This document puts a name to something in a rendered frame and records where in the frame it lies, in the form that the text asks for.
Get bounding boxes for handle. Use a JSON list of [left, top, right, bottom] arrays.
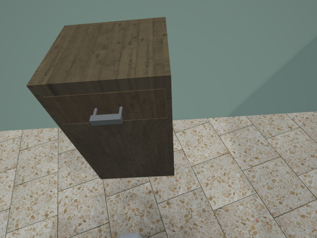
[[89, 107, 123, 126]]

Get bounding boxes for drawer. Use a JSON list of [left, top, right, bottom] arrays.
[[43, 88, 166, 124]]

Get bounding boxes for cabinet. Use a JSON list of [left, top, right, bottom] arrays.
[[26, 17, 174, 179]]

